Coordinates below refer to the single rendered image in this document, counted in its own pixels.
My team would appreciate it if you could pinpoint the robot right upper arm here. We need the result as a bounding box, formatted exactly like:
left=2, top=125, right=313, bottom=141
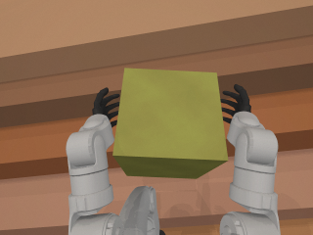
left=219, top=211, right=280, bottom=235

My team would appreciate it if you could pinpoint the robot left forearm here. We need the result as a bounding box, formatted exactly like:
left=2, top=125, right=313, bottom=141
left=66, top=114, right=114, bottom=235

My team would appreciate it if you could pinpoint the robot right forearm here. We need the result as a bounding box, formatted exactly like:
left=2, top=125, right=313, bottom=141
left=227, top=111, right=281, bottom=235

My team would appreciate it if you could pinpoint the robot right hand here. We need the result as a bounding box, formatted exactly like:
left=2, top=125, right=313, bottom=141
left=220, top=84, right=251, bottom=124

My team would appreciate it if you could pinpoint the robot left thigh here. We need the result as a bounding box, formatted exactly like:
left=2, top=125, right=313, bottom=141
left=119, top=185, right=157, bottom=235

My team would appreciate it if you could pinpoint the robot left hand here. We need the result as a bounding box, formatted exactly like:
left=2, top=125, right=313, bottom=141
left=92, top=87, right=120, bottom=127

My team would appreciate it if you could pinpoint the robot left shin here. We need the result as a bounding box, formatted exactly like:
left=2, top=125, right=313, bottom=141
left=147, top=186, right=160, bottom=235

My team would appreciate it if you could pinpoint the carton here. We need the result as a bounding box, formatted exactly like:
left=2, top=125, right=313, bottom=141
left=112, top=68, right=229, bottom=179

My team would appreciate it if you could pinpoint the robot left upper arm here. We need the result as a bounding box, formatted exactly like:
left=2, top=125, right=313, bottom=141
left=70, top=212, right=124, bottom=235

